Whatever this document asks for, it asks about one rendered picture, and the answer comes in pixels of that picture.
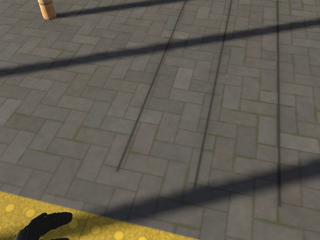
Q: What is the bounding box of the robot left hand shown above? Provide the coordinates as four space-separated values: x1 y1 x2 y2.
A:
14 212 73 240

